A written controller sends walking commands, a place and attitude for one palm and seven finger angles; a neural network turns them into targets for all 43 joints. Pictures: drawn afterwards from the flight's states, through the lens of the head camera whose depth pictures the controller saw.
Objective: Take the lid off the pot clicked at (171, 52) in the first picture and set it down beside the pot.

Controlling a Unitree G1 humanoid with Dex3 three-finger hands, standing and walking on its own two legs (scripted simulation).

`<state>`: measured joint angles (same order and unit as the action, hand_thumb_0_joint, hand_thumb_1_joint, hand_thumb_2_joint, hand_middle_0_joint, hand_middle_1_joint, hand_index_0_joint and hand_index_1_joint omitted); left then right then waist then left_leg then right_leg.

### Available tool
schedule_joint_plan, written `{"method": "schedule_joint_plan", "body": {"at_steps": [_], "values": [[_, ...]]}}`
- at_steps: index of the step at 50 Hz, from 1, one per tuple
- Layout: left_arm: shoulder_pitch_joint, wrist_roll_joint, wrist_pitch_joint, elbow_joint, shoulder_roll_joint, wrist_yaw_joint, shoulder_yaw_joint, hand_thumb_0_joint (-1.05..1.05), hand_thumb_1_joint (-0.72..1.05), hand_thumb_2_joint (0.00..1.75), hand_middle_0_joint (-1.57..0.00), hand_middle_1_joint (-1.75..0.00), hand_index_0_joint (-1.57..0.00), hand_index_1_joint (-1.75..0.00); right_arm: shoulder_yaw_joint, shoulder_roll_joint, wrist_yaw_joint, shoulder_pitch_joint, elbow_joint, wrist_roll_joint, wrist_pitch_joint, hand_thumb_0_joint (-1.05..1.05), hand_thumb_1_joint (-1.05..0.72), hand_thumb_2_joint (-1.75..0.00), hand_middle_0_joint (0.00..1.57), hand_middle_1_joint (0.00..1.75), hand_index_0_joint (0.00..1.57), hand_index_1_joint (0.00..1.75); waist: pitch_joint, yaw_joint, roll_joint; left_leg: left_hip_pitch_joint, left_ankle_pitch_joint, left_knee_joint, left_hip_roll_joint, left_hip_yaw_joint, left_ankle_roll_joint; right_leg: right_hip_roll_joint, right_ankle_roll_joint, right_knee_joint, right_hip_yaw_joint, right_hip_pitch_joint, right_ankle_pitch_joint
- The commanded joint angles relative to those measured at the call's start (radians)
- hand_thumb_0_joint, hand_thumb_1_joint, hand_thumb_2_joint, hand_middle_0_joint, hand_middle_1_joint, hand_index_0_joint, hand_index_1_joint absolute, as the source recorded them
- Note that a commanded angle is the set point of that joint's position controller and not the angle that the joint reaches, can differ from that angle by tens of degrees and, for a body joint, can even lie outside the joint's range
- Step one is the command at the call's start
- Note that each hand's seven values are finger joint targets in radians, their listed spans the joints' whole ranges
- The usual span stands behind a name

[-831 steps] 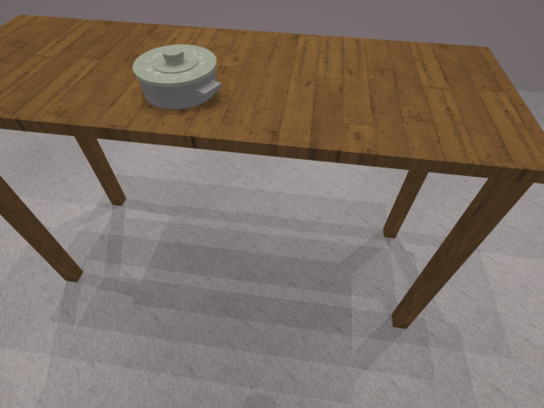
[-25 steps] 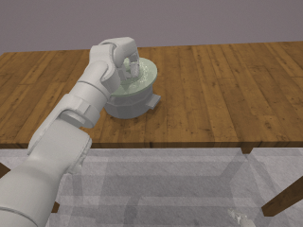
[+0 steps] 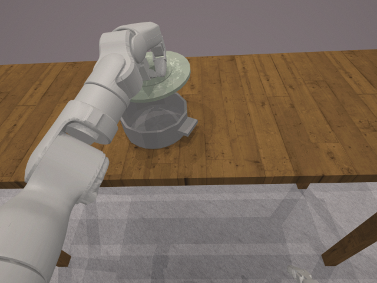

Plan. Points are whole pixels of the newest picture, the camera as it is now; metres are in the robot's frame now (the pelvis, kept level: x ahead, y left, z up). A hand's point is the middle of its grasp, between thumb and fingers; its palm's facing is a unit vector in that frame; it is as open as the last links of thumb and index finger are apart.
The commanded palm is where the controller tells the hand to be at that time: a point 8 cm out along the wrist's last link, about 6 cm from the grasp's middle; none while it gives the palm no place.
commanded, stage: lift the lid straight up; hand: left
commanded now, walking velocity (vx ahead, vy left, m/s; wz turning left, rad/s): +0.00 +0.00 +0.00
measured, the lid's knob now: (148, 65) +0.50 +0.08 +0.23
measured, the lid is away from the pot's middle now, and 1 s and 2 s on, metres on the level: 0.02 0.02 0.12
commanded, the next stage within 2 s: move the lid sideways beside the pot in 0.90 s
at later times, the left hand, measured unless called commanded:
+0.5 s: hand (138, 45) +0.47 +0.08 +0.29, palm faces -0.15 -0.08 -0.99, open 4.0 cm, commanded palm +0.45 +0.09 +0.35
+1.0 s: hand (138, 33) +0.45 +0.08 +0.31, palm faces -0.10 -0.09 -0.99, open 4.0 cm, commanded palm +0.44 +0.08 +0.37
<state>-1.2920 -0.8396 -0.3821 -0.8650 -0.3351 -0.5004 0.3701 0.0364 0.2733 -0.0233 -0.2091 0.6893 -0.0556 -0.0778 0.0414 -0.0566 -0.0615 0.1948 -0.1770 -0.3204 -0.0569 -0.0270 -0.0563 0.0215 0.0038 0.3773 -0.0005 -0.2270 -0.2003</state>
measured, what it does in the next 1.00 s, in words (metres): stands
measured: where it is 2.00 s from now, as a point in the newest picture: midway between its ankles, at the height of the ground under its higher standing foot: outside the picture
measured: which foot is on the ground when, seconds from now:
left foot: down 0.00-1.00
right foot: down 0.00-1.00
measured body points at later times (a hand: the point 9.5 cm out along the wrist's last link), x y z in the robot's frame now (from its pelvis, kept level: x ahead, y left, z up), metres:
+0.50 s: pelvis +0.00 +0.01 +0.00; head +0.01 -0.02 +0.45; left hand +0.47 +0.09 +0.34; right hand +0.14 -0.23 -0.12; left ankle -0.01 +0.09 -0.75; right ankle -0.01 -0.12 -0.75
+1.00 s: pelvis +0.00 +0.01 +0.00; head +0.00 -0.02 +0.45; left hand +0.45 +0.08 +0.37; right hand +0.15 -0.23 -0.12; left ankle -0.01 +0.09 -0.75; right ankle -0.01 -0.12 -0.75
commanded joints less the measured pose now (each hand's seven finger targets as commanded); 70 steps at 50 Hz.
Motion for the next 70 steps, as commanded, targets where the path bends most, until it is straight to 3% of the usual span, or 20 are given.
{"method": "schedule_joint_plan", "body": {"at_steps": [1,4,15,19,23,26,29,35,39,43,46,49,53,57,59,61,64,65,69,70], "values": [[-0.671,-0.047,0.004,0.214,-0.236,0.056,-0.118,0.0,0.71,0.92,-0.83,-1.05,-1.08,-1.13,-0.031,0.114,0.004,0.081,-0.139,0.008,0.045,0.0,-0.9,-0.9,0.2,0.3,0.2,0.3,0.42,0.003,0.131,-0.172,0.279,-0.016,-0.012,0.041,-0.023,-0.044,-0.055,-0.005,0.001,0.139,0.342],[-0.661,-0.017,0.0,0.193,-0.156,0.053,-0.07,0.0,0.71,0.92,-0.83,-1.05,-1.08,-1.13,-0.034,0.118,0.005,0.077,-0.136,0.0,0.038,0.0,-0.9,-0.9,0.2,0.3,0.2,0.3,0.392,-0.009,0.109,-0.17,0.301,-0.016,-0.006,0.043,-0.019,-0.042,-0.059,-0.008,0.012,0.106,0.333],[-0.719,-0.049,-0.009,0.269,-0.233,0.045,-0.119,0.0,0.71,0.92,-0.83,-1.05,-1.08,-1.13,-0.026,0.11,0.018,0.094,-0.155,0.007,0.039,0.0,-0.9,-0.9,0.2,0.3,0.2,0.3,0.488,0.017,0.122,-0.202,0.419,-0.028,0.0,0.056,-0.01,-0.036,-0.059,0.01,0.002,0.156,0.387],[-0.686,-0.027,-0.031,0.17,-0.151,0.041,-0.077,0.0,0.71,0.92,-0.83,-1.05,-1.08,-1.13,-0.027,0.118,0.015,0.092,-0.141,0.0,0.024,0.0,-0.9,-0.9,0.2,0.3,0.2,0.3,0.369,-0.004,0.123,-0.165,0.348,-0.018,0.002,0.049,-0.012,-0.039,-0.063,-0.012,0.018,0.084,0.323],[-0.801,-0.058,-0.023,0.268,-0.207,0.041,-0.092,0.0,0.71,0.92,-0.83,-1.05,-1.08,-1.13,-0.025,0.107,0.014,0.095,-0.15,0.006,0.044,0.0,-0.9,-0.9,0.2,0.3,0.2,0.3,0.475,0.003,0.112,-0.228,0.414,-0.03,0.002,0.064,-0.008,-0.039,-0.064,0.002,0.008,0.115,0.35],[-0.795,-0.06,-0.025,0.25,-0.255,0.039,-0.13,0.0,0.71,0.92,-0.83,-1.05,-1.08,-1.13,-0.023,0.111,0.014,0.098,-0.154,0.007,0.041,0.0,-0.9,-0.9,0.2,0.3,0.2,0.3,0.465,0.01,0.157,-0.181,0.364,-0.021,-0.001,0.053,-0.013,-0.037,-0.063,-0.001,0.005,0.147,0.351],[-0.734,-0.027,-0.029,0.245,-0.176,0.035,-0.09,0.0,0.71,0.92,-0.83,-1.05,-1.08,-1.13,-0.03,0.114,0.021,0.093,-0.154,0.0,0.044,0.0,-0.9,-0.9,0.2,0.3,0.2,0.3,0.454,0.009,0.116,-0.209,0.431,-0.031,0.008,0.062,-0.006,-0.036,-0.066,-0.004,0.014,0.115,0.35],[-0.763,-0.051,-0.04,0.251,-0.245,0.028,-0.127,0.0,0.71,0.92,-0.83,-1.05,-1.08,-1.13,-0.02,0.11,0.023,0.107,-0.165,0.003,0.034,0.0,-0.9,-0.9,0.2,0.3,0.2,0.3,0.444,0.024,0.15,-0.16,0.36,-0.016,0.001,0.047,-0.01,-0.03,-0.063,-0.002,0.008,0.149,0.337],[-0.694,-0.023,-0.05,0.236,-0.162,0.022,-0.086,0.0,0.71,0.92,-0.83,-1.05,-1.08,-1.13,-0.025,0.116,0.028,0.109,-0.171,-0.003,0.027,0.0,-0.9,-0.9,0.2,0.3,0.2,0.3,0.412,0.016,0.128,-0.177,0.407,-0.028,0.009,0.052,-0.01,-0.03,-0.067,-0.008,0.015,0.116,0.34],[-0.758,-0.049,-0.062,0.223,-0.197,0.019,-0.092,0.0,0.71,0.92,-0.83,-1.05,-1.08,-1.13,-0.016,0.11,0.021,0.125,-0.167,-0.004,0.021,0.0,-0.9,-0.9,0.2,0.3,0.2,0.3,0.365,0.012,0.166,-0.139,0.279,-0.008,-0.001,0.043,-0.015,-0.032,-0.064,-0.012,0.015,0.105,0.286],[-0.812,-0.056,-0.044,0.283,-0.277,0.028,-0.135,0.0,0.71,0.92,-0.83,-1.05,-1.08,-1.13,-0.016,0.11,0.012,0.134,-0.178,-0.001,0.027,0.0,-0.9,-0.9,0.2,0.3,0.2,0.3,0.445,0.02,0.157,-0.149,0.267,-0.006,-0.002,0.041,-0.018,-0.028,-0.065,-0.007,0.003,0.156,0.292],[-0.778,-0.021,-0.037,0.303,-0.175,0.029,-0.078,0.0,0.71,0.92,-0.83,-1.05,-1.08,-1.13,-0.022,0.106,0.019,0.128,-0.178,-0.007,0.04,0.0,-0.9,-0.9,0.2,0.3,0.2,0.3,0.455,0.012,0.101,-0.199,0.373,-0.025,0.006,0.058,-0.012,-0.031,-0.069,-0.005,0.01,0.126,0.322],[-0.736,-0.094,-0.051,0.21,-0.308,0.033,-0.155,0.0,0.71,0.92,-0.83,-1.05,-1.08,-1.13,-0.014,0.11,0.013,0.136,-0.165,0.003,0.028,0.0,-0.9,-0.9,0.2,0.3,0.2,0.3,0.409,0.037,0.169,-0.119,0.284,-0.006,0.001,0.036,-0.015,-0.027,-0.068,-0.003,0.003,0.162,0.305],[-0.699,-0.097,-0.048,0.181,-0.301,0.026,-0.14,0.0,0.71,0.92,-0.83,-1.05,-1.08,-1.13,-0.01,0.111,0.006,0.154,-0.177,-0.001,0.007,0.0,-0.9,-0.9,0.2,0.3,0.2,0.3,0.355,0.031,0.196,-0.076,0.233,0.004,0.003,0.019,-0.017,-0.018,-0.061,-0.012,0.002,0.156,0.292],[-0.662,-0.066,-0.04,0.2,-0.243,0.023,-0.109,0.0,0.71,0.92,-0.83,-1.05,-1.08,-1.13,-0.017,0.118,0.006,0.148,-0.185,-0.008,0.003,0.0,-0.9,-0.9,0.2,0.3,0.2,0.3,0.355,0.021,0.155,-0.097,0.234,-0.001,0.005,0.027,-0.017,-0.02,-0.063,-0.019,0.009,0.134,0.277],[-0.702,-0.097,-0.036,0.237,-0.343,0.017,-0.155,0.0,0.71,0.92,-0.83,-1.05,-1.08,-1.13,-0.013,0.12,0.0,0.152,-0.193,-0.004,-0.001,0.0,-0.9,-0.9,0.2,0.3,0.2,0.3,0.393,0.027,0.178,-0.094,0.219,0.002,0.002,0.024,-0.02,-0.019,-0.059,-0.014,-0.002,0.167,0.276],[-0.732,-0.067,-0.019,0.338,-0.299,0.012,-0.111,0.0,0.71,0.92,-0.83,-1.05,-1.08,-1.13,-0.021,0.119,0.003,0.147,-0.204,-0.012,0.009,0.0,-0.9,-0.9,0.2,0.3,0.2,0.3,0.449,0.014,0.105,-0.154,0.277,-0.021,0.001,0.034,-0.022,-0.02,-0.062,-0.008,0.0,0.164,0.308],[-0.766,-0.091,-0.014,0.378,-0.346,0.011,-0.139,0.0,0.71,0.92,-0.83,-1.05,-1.08,-1.13,-0.02,0.112,0.002,0.14,-0.206,-0.009,0.017,0.0,-0.9,-0.9,0.2,0.3,0.2,0.3,0.482,0.02,0.113,-0.17,0.297,-0.025,-0.001,0.041,-0.021,-0.026,-0.061,0.001,-0.007,0.173,0.315],[-0.669,-0.058,-0.026,0.295,-0.305,-0.003,-0.117,0.0,0.71,0.92,-0.83,-1.05,-1.08,-1.13,-0.027,0.13,0.002,0.123,-0.186,-0.017,0.014,0.0,-0.9,-0.9,0.2,0.3,0.2,0.3,0.402,0.006,0.087,-0.158,0.286,-0.029,-0.001,0.039,-0.019,-0.029,-0.064,-0.016,0.009,0.124,0.3],[-0.719,-0.084,-0.018,0.347,-0.37,-0.001,-0.158,0.0,0.71,0.92,-0.83,-1.05,-1.08,-1.13,-0.022,0.125,0.003,0.12,-0.185,-0.012,0.017,0.0,-0.9,-0.9,0.2,0.3,0.2,0.3,0.434,0.016,0.091,-0.162,0.312,-0.028,-0.004,0.044,-0.016,-0.031,-0.064,-0.005,0.003,0.149,0.321]]}}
